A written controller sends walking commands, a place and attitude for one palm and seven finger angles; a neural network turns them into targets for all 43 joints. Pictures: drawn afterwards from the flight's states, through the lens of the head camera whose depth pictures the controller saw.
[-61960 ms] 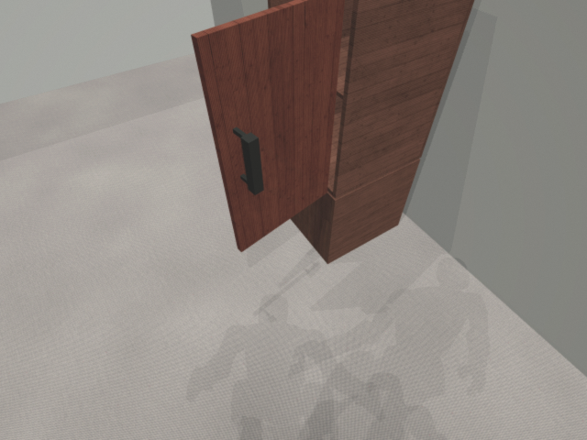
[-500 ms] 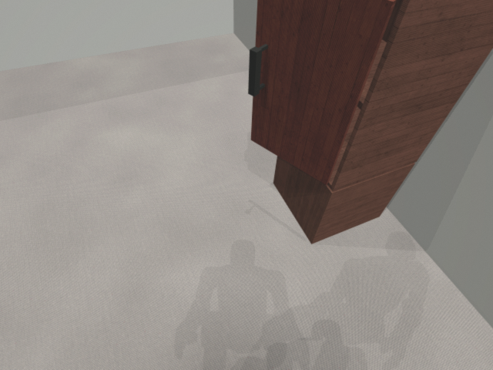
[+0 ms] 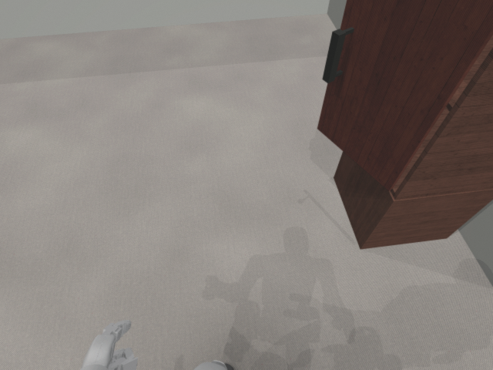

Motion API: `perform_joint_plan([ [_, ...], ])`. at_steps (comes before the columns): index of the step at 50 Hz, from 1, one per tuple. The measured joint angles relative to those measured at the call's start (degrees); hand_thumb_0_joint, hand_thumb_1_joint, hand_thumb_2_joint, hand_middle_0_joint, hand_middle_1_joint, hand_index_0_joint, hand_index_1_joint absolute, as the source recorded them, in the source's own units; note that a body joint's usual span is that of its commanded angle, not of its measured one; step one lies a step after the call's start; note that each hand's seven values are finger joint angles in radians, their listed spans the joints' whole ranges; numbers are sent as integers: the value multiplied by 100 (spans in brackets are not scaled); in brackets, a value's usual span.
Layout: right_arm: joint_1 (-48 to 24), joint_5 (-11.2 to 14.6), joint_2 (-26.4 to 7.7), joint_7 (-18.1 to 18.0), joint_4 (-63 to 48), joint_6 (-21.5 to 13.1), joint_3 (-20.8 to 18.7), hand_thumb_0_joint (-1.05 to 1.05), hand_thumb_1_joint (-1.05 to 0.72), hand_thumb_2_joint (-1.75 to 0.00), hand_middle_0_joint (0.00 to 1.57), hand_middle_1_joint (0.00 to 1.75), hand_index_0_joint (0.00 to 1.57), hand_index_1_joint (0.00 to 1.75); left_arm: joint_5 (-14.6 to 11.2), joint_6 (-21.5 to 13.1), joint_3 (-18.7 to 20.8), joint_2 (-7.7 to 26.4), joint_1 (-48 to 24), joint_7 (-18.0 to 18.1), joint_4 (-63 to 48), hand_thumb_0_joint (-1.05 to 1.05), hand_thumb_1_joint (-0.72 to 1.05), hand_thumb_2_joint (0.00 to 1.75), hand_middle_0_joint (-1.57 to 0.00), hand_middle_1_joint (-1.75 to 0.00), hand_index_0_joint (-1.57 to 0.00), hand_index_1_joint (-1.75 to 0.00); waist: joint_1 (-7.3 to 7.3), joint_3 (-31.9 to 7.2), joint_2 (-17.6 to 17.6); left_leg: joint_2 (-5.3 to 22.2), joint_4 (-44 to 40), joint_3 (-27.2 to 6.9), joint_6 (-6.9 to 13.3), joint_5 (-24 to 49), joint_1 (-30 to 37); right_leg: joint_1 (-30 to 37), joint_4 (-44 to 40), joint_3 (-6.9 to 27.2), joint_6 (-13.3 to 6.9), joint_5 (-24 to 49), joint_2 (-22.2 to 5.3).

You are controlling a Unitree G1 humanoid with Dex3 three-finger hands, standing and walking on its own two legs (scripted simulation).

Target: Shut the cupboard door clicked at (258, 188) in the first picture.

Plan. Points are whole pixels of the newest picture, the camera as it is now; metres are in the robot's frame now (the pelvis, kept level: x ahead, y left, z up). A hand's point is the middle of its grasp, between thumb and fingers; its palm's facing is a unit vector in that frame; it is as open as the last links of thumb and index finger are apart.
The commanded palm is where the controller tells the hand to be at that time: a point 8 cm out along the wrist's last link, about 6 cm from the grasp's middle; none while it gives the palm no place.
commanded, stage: walk to a spot facing it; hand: left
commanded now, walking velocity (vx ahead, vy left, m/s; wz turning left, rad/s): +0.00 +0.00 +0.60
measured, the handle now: (339, 55) +0.91 -0.24 -0.01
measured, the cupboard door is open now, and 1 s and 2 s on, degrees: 26 26 26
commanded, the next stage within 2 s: turn to face it in 1.54 s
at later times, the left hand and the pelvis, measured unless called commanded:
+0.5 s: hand out of the picture -0.05 +0.23 -0.18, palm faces +0.38 -0.88 -0.27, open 7.4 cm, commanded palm none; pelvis +0.01 +0.01 -0.01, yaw +20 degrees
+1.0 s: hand out of the picture +0.06 +0.19 -0.14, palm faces +0.64 -0.74 -0.22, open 7.4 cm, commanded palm none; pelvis +0.14 +0.02 +0.02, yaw +40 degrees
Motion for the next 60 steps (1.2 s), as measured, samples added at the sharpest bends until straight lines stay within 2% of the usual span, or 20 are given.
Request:
perform_joint_plan([
  [3, -144, -19, -157, 45, -22, 51, -106, 1, -91, -90, 20, 30, 20, 30, 48, 23, -79, -124, 166, 37, 96, 1, 91, 89, -20, -30, -20, -30, -23, 89, 143, 25, 1859, 413, -46, -1230, -547, 101, 74, -215, -152, 64, -60],
  [5, -202, -19, -202, 92, -65, 64, -121, 1, -91, -90, 20, 30, 20, 30, 48, 38, -97, -177, 329, 50, 155, 1, 91, 89, -20, -30, -20, -30, -39, 139, 101, 137, 2855, 767, -107, -1274, -764, 244, -31, -316, -159, 107, -190],
  [8, -263, 14, -196, 167, -136, 88, -89, 1, -91, -90, 20, 30, 20, 30, 45, 30, -116, -201, 522, 41, 206, 1, 91, 89, -21, -30, -20, -30, -87, 229, -13, 389, 3383, 1077, -199, -1104, -796, 400, -134, -539, -153, 114, -377],
  [11, -330, 29, -153, 207, -138, 139, -35, 1, -91, -90, 20, 30, 20, 29, 51, 0, -115, -209, 654, 29, 205, 1, 91, 89, -21, -30, -20, -30, -48, 323, -124, 600, 3024, 1241, -247, -1132, -566, 480, -122, -813, -136, 49, -538],
  [16, -552, 52, -63, 232, -116, 149, 78, 1, -91, -90, 20, 30, 20, 29, 79, -31, -69, -143, 876, 4, 193, 1, 91, 89, -21, -30, -20, -30, 163, 446, -289, 732, 1598, 1501, -177, -1285, 75, 473, 177, -1240, -43, -191, -774],
  [19, -651, 55, -30, 249, -216, 40, 143, 1, -91, -90, 20, 30, 20, 30, 55, -16, -8, -29, 1074, -14, 242, 1, 90, 89, -21, -30, -20, -30, 250, 405, -391, 674, 394, 1651, -44, -662, 625, 330, 673, -1448, 80, -489, -933],
  [20, -663, 33, -32, 252, -266, -36, 151, 1, -91, -90, 20, 30, 20, 30, 30, 13, 17, 19, 1142, -30, 267, 1, 90, 89, -21, -30, -20, -30, 253, 354, -402, 659, 233, 1602, 106, -382, 667, 146, 1095, -1422, 128, -628, -970],
  [21, -692, 21, 10, 238, -286, -102, 159, 1, -91, -90, 20, 30, 20, 30, 24, 78, 41, 92, 1139, -34, 324, 1, 91, 89, -21, -30, -20, -30, 275, 364, -480, 604, 404, 1574, 177, -454, 595, -85, 1669, -1202, 161, -957, -964],
  [23, -664, -1, 92, 208, -323, -183, 219, 1, -91, -90, 20, 30, 20, 30, 50, 216, 85, 198, 1125, -39, 414, 1, 91, 89, -21, -30, -20, -30, 336, 342, -563, 572, 527, 1524, 203, -694, 620, -519, 2620, -822, 161, -1297, -823],
  [26, -454, -29, 172, 136, -352, -260, 277, 1, -91, -90, 20, 30, 20, 30, 72, 251, 127, 249, 1022, -122, 467, 1, 91, 89, -20, -30, -20, -30, 305, 244, -512, 559, 247, 1319, 161, -658, 804, -1010, 3230, -590, 191, -910, -682],
  [30, -163, -35, 192, 114, -232, -285, 306, 1, -91, -90, 20, 30, 21, 30, 62, 143, 104, 199, 809, -252, 321, 1, 91, 89, -20, -30, -19, -30, 252, 164, -350, 539, -194, 1028, 155, -478, 1083, -1312, 2797, -438, 244, -413, -629],
  [35, 148, -47, 154, 144, -46, -237, 262, 1, -90, -90, 20, 30, 21, 30, 54, 5, 47, 86, 607, -334, 113, 1, 91, 89, -20, -30, -19, -30, 139, 48, -150, 537, -273, 737, 77, -612, 1274, -1069, 1341, -478, 285, -27, -498],
  [37, 291, -28, 134, 146, 10, -205, 225, 1, -90, -90, 20, 30, 21, 30, 65, -120, 24, 79, 623, -358, 12, 1, 91, 89, -20, -30, -20, -30, 99, -34, -100, 515, 90, 606, 86, -914, 1186, -689, 621, -552, 279, 52, -385],
  [40, 329, 5, 45, 149, 177, -115, 119, 1, -90, -90, 20, 30, 21, 30, 97, -287, -40, -59, 603, -265, -25, 1, 91, 89, -20, -30, -20, -30, 99, -38, 51, 448, 2035, 630, 246, -1674, 433, -573, 744, -841, -59, 316, -415],
  [43, 225, -50, 8, 205, 242, -91, 60, 1, -91, -90, 20, 30, 20, 30, 94, -318, -69, -210, 798, -177, 69, 1, 91, 89, -20, -30, -20, -30, 113, -83, -1, 486, 3598, 1030, 239, -1142, -359, -224, 392, -1029, -168, 257, -528],
  [45, 157, -56, 18, 255, 198, -123, 41, 1, -91, -90, 20, 30, 20, 30, 87, -325, -77, -285, 952, -148, 214, 1, 91, 89, -20, -30, -20, -30, 55, -120, -63, 630, 3931, 1219, 179, -644, -711, 83, -36, -1183, -155, 364, -579],
  [49, 19, -27, 70, 317, 118, -161, 32, 1, -91, -90, 20, 30, 20, 30, 79, -412, -109, -412, 1210, -123, 454, 1, 91, 89, -20, -30, -20, -30, 20, -99, -147, 876, 3612, 1368, 87, -139, -1075, 658, -694, -1583, -119, 431, -621],
  [53, -220, -25, 117, 357, 96, -139, 74, 1, -91, -90, 20, 30, 20, 29, 91, -474, -116, -495, 1417, -105, 625, 1, 91, 89, -21, -30, -20, -30, 131, 49, -186, 1035, 2666, 1550, 89, -97, -1134, 1109, -920, -2007, -21, 266, -639],
  [57, -575, -31, 157, 407, 11, -165, 151, 1, -91, -90, 20, 30, 20, 29, 104, -470, -99, -471, 1631, -111, 783, 1, 91, 89, -21, -30, -20, -30, 332, 253, -242, 1047, 1458, 1810, 227, -256, -898, 1453, -774, -2346, 159, -100, -722],
  [60, -803, -38, 181, 417, -164, -295, 200, 1, -91, -90, 20, 30, 20, 29, 94, -420, -64, -380, 1853, -134, 912, 1, 91, 89, -21, -30, -20, -30, 436, 354, -381, 836, 691, 2015, 437, -394, -459, 1536, -162, -2444, 352, -599, -1004],
])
